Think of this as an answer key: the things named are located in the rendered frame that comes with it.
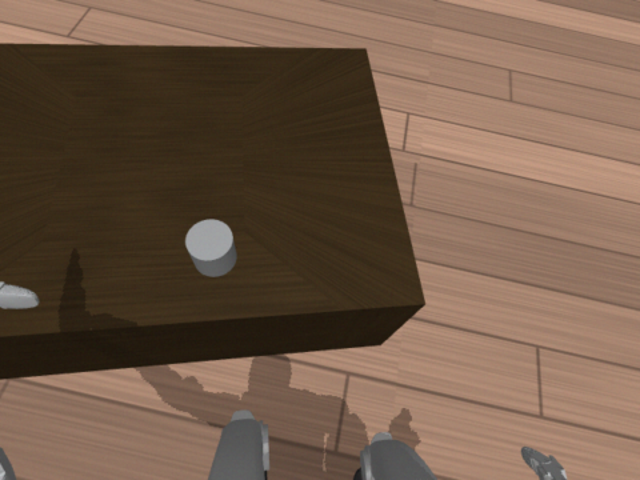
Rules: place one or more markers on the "right robot hand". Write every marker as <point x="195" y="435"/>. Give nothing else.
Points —
<point x="547" y="468"/>

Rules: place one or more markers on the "can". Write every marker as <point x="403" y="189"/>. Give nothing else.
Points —
<point x="211" y="246"/>

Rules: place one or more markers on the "left robot arm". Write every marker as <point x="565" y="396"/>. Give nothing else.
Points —
<point x="6" y="470"/>

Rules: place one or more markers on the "left robot hand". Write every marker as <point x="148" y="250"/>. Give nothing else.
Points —
<point x="15" y="297"/>

